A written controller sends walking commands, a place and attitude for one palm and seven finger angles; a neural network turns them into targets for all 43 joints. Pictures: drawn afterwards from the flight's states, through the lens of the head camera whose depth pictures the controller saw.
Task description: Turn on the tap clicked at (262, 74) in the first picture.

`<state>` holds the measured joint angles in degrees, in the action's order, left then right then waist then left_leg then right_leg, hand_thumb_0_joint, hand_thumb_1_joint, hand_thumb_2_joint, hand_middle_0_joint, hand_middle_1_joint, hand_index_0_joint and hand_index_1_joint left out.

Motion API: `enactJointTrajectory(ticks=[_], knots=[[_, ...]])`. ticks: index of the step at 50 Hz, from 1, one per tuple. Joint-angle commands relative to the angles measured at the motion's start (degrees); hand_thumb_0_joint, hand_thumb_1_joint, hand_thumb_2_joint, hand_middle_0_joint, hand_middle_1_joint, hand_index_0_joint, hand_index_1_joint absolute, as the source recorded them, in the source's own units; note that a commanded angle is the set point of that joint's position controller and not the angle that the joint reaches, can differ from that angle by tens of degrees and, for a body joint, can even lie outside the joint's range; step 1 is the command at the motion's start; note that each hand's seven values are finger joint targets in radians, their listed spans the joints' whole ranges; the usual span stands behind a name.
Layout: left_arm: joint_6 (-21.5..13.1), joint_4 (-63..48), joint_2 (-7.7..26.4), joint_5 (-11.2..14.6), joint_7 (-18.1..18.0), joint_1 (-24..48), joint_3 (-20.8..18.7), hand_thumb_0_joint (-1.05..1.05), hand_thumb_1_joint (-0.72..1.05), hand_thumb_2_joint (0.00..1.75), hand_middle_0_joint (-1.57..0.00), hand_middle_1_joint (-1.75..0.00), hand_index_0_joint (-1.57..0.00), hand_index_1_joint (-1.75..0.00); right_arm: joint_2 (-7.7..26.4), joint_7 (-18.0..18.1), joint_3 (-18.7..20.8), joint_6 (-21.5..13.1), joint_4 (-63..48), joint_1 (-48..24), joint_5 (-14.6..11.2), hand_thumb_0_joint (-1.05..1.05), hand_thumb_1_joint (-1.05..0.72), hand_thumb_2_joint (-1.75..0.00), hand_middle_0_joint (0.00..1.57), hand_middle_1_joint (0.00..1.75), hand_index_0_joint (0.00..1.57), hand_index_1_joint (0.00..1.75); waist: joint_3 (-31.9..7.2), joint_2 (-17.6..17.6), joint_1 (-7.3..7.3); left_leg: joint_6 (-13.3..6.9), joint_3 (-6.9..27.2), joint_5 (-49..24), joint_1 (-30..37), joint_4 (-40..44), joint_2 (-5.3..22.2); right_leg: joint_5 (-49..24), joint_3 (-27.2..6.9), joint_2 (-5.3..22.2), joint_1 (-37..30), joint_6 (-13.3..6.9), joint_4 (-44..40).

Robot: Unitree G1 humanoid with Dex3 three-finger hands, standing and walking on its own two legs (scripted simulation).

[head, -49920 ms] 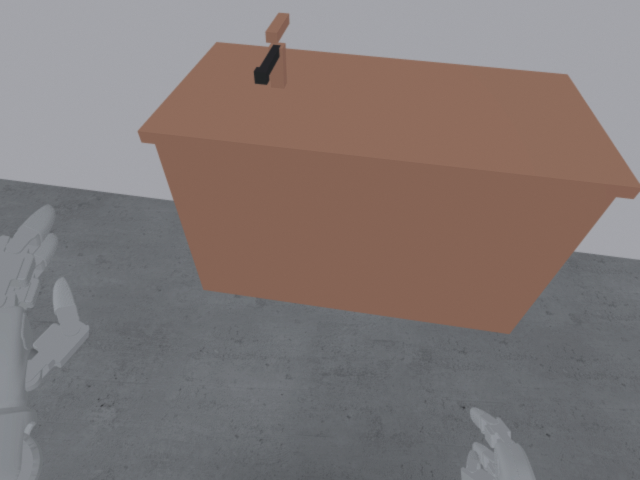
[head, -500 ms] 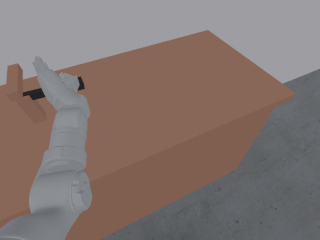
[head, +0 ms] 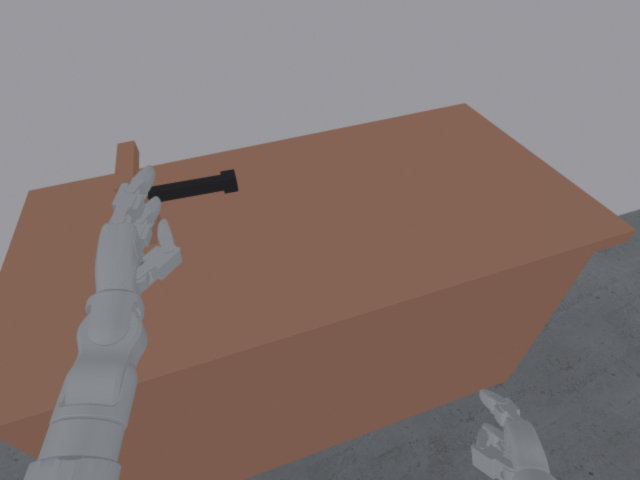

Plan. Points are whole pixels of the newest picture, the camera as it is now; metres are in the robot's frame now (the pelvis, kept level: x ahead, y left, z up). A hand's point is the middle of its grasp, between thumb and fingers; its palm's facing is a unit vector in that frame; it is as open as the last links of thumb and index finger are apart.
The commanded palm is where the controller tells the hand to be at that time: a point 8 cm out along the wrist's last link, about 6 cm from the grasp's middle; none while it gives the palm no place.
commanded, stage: draw the hand back beside the body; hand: left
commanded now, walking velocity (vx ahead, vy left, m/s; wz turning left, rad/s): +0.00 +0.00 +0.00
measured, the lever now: (229, 181) +0.56 +0.22 +0.08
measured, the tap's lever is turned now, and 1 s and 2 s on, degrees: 86 86 86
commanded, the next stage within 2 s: step back with the hand held close in 0.86 s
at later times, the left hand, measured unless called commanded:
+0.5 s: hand (106, 322) +0.22 +0.24 +0.15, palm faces +0.35 -0.88 -0.32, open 7.5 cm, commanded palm +0.18 +0.29 +0.16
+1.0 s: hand (87, 348) +0.19 +0.24 +0.16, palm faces +0.40 -0.86 -0.32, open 7.5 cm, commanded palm +0.15 +0.28 +0.17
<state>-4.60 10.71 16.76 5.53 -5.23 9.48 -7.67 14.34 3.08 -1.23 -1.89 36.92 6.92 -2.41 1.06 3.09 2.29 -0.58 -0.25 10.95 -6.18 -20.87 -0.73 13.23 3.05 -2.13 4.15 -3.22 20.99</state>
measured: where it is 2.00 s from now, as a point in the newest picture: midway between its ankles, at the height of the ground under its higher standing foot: outside the picture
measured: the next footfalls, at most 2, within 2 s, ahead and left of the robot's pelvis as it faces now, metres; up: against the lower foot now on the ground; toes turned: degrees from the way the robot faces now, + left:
none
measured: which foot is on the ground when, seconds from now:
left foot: down 0.00-1.00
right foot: down 0.00-1.00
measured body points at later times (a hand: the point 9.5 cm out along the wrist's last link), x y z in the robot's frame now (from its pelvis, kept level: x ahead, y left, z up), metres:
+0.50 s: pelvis +0.00 +0.01 +0.00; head -0.02 -0.01 +0.45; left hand +0.20 +0.29 +0.17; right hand +0.18 -0.22 -0.09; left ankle +0.01 +0.12 -0.75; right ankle -0.01 -0.08 -0.75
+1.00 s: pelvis -0.01 +0.00 +0.00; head -0.03 -0.02 +0.45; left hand +0.16 +0.29 +0.17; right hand +0.20 -0.21 -0.08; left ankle +0.01 +0.12 -0.75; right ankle -0.01 -0.08 -0.75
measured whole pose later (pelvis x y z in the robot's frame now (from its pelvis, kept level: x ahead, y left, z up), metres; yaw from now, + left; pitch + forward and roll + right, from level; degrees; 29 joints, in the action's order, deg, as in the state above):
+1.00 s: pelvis -0.01 +0.00 +0.00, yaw +1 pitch -6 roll +0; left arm -6.5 -20.0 18.6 5.3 -5.6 -23.2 -14.1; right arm 12.6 3.3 -1.5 -5.9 36.8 9.1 -0.5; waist 1.9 3.8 3.7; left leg -0.7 0.5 11.5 -5.0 -22.5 -0.5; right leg 12.7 3.7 -2.5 1.6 -3.1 20.1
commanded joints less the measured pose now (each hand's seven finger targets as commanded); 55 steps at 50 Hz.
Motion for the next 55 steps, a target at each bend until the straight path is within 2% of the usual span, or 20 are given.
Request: enactJointTrajectory(ticks=[1, 4, 6, 10, 11, 13, 18, 20, 24, 29, 32, 34, 40, 42, 44, 48, 49, 50, 52, 55], knots=[[-4.57, -19.05, 13.25, -0.10, -0.29, 13.04, -8.18, 0.00, 0.90, 0.90, -0.18, -0.25, -0.18, -0.25, 5.24, 0.48, 1.81, -2.49, -8.51, -4.48, 0.83, 0.00, -0.90, -0.90, 0.20, 0.30, 0.20, 0.30, -10.71, -0.62, -0.31, -1.22, 1.14, -10.04, 6.20, 2.35, 0.65, -14.32, -2.69, 1.54, -1.64, 1.17, -3.65], [-4.12, -21.91, 13.71, 0.08, -0.03, 7.17, -9.58, 0.00, 0.90, 0.90, -0.19, -0.26, -0.19, -0.26, 4.99, 0.30, 1.61, -2.37, -9.08, -5.14, 1.18, 0.00, -0.90, -0.90, 0.20, 0.30, 0.20, 0.30, -8.82, 1.18, 0.22, -0.97, 1.22, -10.81, 5.82, 2.84, 0.90, -14.18, -2.70, 1.47, -1.69, 0.98, -4.56], [-3.93, -24.00, 12.03, 0.18, 0.15, 4.57, -8.38, 0.00, 0.90, 0.90, -0.19, -0.26, -0.19, -0.26, 4.58, 0.21, 1.55, -2.43, -9.63, -5.37, 1.20, 0.00, -0.90, -0.90, 0.20, 0.30, 0.20, 0.30, -7.65, -0.23, -0.02, -0.94, 1.18, -9.68, 5.66, 2.95, 1.28, -12.81, -2.58, 1.39, -1.13, 1.11, -4.89], [-4.16, -29.27, 11.19, -0.21, 0.04, 0.76, -7.61, 0.00, 0.90, 0.90, -0.19, -0.27, -0.19, -0.27, 4.70, 0.22, 1.57, -3.16, -9.70, -5.29, 1.46, 0.00, -0.90, -0.90, 0.20, 0.30, 0.20, 0.30, -8.25, 1.62, -0.10, -0.79, 1.70, -10.26, 7.15, 3.09, 1.37, -11.89, -2.32, 1.24, -0.78, 0.84, -5.13], [-4.19, -29.87, 11.45, -0.19, -0.10, -1.62, -8.18, 0.00, 0.90, 0.90, -0.19, -0.28, -0.19, -0.28, 4.79, 0.19, 1.61, -3.47, -9.76, -5.26, 1.59, 0.00, -0.90, -0.90, 0.20, 0.30, 0.20, 0.30, -8.02, -0.50, 0.16, -0.89, 1.81, -10.85, 6.80, 2.90, 1.36, -12.62, -2.15, 1.24, -1.14, 0.92, -5.02], [-4.25, -32.20, 10.71, -0.27, -0.09, -4.55, -7.60, 0.00, 0.90, 0.90, -0.19, -0.28, -0.19, -0.28, 4.81, 0.03, 1.81, -3.79, -9.77, -5.39, 1.57, 0.00, -0.90, -0.90, 0.20, 0.30, 0.20, 0.30, -8.52, -0.36, 0.23, -0.89, 1.78, -11.40, 7.27, 2.69, 1.48, -12.66, -2.14, 1.29, -1.18, 0.98, -4.92], [-4.68, -36.61, 11.72, -0.52, -0.52, -12.92, -9.78, 0.00, 0.90, 0.90, -0.20, -0.30, -0.20, -0.30, 5.02, -0.09, 2.23, -4.51, -9.27, -5.40, 1.80, 0.00, -0.90, -0.90, 0.20, 0.30, 0.20, 0.30, -7.28, -1.32, 0.71, -0.91, 1.78, -11.61, 5.94, 2.15, 1.51, -12.91, -1.98, 1.55, -1.29, 0.98, -4.96], [-4.98, -38.30, 12.05, -0.71, -0.66, -15.27, -10.61, 0.00, 0.90, 0.90, -0.20, -0.30, -0.20, -0.30, 4.90, 0.01, 2.30, -4.70, -9.12, -5.51, 1.85, 0.00, -0.90, -0.90, 0.20, 0.30, 0.20, 0.30, -6.42, 1.08, 0.83, -0.84, 1.80, -10.79, 5.51, 2.18, 1.42, -11.72, -2.02, 1.61, -0.88, 0.85, -5.08], [-5.47, -41.39, 13.13, -0.49, -0.78, -21.51, -12.89, 0.00, 0.90, 0.90, -0.20, -0.30, -0.20, -0.30, 5.09, 0.00, 2.55, -5.38, -9.30, -5.72, 1.88, 0.00, -0.90, -0.90, 0.20, 0.30, 0.20, 0.30, -5.05, -1.22, 1.16, -0.92, 2.03, -9.40, 4.19, 1.86, 1.54, -10.40, -1.87, 1.68, -0.32, 0.92, -5.39], [-5.68, -44.37, 12.87, -0.36, -0.84, -29.19, -14.17, 0.00, 0.90, 0.90, -0.20, -0.30, -0.20, -0.30, 4.97, 0.05, 2.86, -6.04, -9.73, -5.57, 1.91, 0.00, -0.90, -0.90, 0.20, 0.30, 0.20, 0.30, -3.26, 0.92, 1.39, -1.02, 1.76, -8.16, 3.08, 1.02, 1.58, -9.54, -2.22, 2.06, 0.90, 0.95, -5.43], [-5.68, -42.43, 11.43, -0.55, -1.11, -25.78, -12.37, 0.00, 0.90, 0.90, -0.20, -0.30, -0.20, -0.30, 4.98, 0.55, 2.90, -6.46, -9.24, -5.39, 1.88, 0.00, -0.90, -0.90, 0.20, 0.30, 0.20, 0.30, -1.72, -1.60, 0.48, -1.32, 1.63, -5.88, 2.95, 0.28, 1.41, -7.59, -2.25, 1.99, 2.87, 1.28, -5.83], [-5.77, -43.80, 11.91, -0.76, -1.32, -22.36, -12.21, 0.00, 0.90, 0.90, -0.20, -0.30, -0.20, -0.30, 4.93, 0.85, 2.77, -6.78, -9.12, -5.92, 1.82, 0.00, -0.90, -0.90, 0.20, 0.30, 0.20, 0.30, -1.51, 0.28, 0.13, -1.53, 1.73, -4.46, 3.48, 0.40, 1.14, -5.93, -2.55, 2.13, 3.63, 1.25, -6.14], [-6.12, -42.98, 11.54, -0.65, -1.77, -23.87, -12.10, 0.00, 0.90, 0.90, -0.20, -0.30, -0.20, -0.30, 4.63, 1.08, 2.47, -7.42, -8.86, -6.08, 1.98, 0.00, -0.90, -0.90, 0.20, 0.30, 0.20, 0.30, -2.49, 1.04, 0.85, -1.37, 2.21, -3.65, 3.56, 0.94, 0.96, -5.00, -2.48, 2.15, 2.43, 0.98, -5.77], [-6.03, -42.28, 11.55, -0.42, -1.69, -25.12, -12.35, 0.00, 0.90, 0.90, -0.20, -0.30, -0.20, -0.30, 4.56, 0.99, 2.34, -7.50, -9.00, -6.17, 2.08, 0.00, -0.90, -0.90, 0.20, 0.30, 0.20, 0.30, -1.92, -1.04, 1.09, -1.39, 2.33, -3.92, 2.93, 1.17, 1.08, -5.38, -2.33, 2.24, 2.09, 1.08, -5.77], [-6.16, -43.92, 12.25, -0.50, -1.59, -24.75, -12.94, 0.00, 0.90, 0.90, -0.20, -0.30, -0.20, -0.30, 4.61, 0.90, 2.38, -7.55, -9.08, -6.28, 2.00, 0.00, -0.90, -0.90, 0.20, 0.30, 0.20, 0.30, -2.89, 1.22, 1.05, -1.29, 2.17, -4.72, 3.32, 1.21, 1.07, -6.07, -2.53, 2.31, 1.56, 0.93, -5.69], [-5.89, -42.73, 11.96, -0.33, -1.41, -26.14, -13.24, 0.00, 0.90, 0.90, -0.20, -0.30, -0.20, -0.30, 4.36, 0.81, 2.43, -7.45, -9.16, -6.07, 2.03, 0.00, -0.90, -0.90, 0.20, 0.30, 0.20, 0.30, -3.01, -0.55, 1.22, -1.33, 1.83, -5.86, 3.30, 0.86, 1.29, -7.48, -2.43, 2.35, 1.32, 1.13, -5.44], [-6.20, -46.12, 13.60, -0.29, -1.50, -24.08, -14.36, 0.00, 0.90, 0.90, -0.20, -0.30, -0.20, -0.30, 4.51, 0.77, 2.26, -7.52, -9.48, -6.45, 2.05, 0.00, -0.90, -0.90, 0.20, 0.30, 0.20, 0.30, -3.88, 0.95, 1.43, -1.38, 2.06, -6.62, 3.62, 0.94, 1.11, -8.22, -2.53, 2.40, 0.64, 0.94, -5.42], [-7.79, -49.21, 19.14, -0.39, -2.09, -19.97, -20.85, 0.00, 0.90, 0.90, -0.20, -0.30, -0.20, -0.30, 4.42, 1.14, 1.63, -6.26, -11.48, -6.14, 1.84, 0.00, -0.90, -0.90, 0.20, 0.30, 0.20, 0.30, 1.33, -0.15, 0.15, -2.23, 3.99, -5.24, -0.60, -2.44, 2.90, -14.31, -7.36, 5.92, 7.33, 1.78, -6.55], [-7.39, -41.90, 13.10, -0.92, -1.25, -28.47, -16.46, 0.00, 0.90, 0.90, -0.20, -0.30, -0.20, -0.30, 3.98, 0.88, 1.91, -4.77, -10.34, -4.29, 2.13, 0.00, -0.90, -0.90, 0.20, 0.30, 0.20, 0.30, -2.10, -4.90, -0.61, -1.86, 4.77, -7.21, -1.31, -5.13, 3.55, -18.86, -7.04, 8.37, 6.81, 1.86, -4.70], [-7.63, -43.93, 12.39, -1.07, -1.20, -32.33, -15.85, 0.00, 0.90, 0.90, -0.20, -0.30, -0.20, -0.30, 4.80, 1.10, 2.52, -3.70, -11.95, -3.45, 2.04, 0.00, -0.90, -0.90, 0.20, 0.30, 0.20, 0.30, -7.87, -0.88, -0.51, -1.92, 4.62, -13.33, -0.51, -5.40, 4.60, -20.61, -5.88, 8.56, 5.63, 2.04, -0.96]])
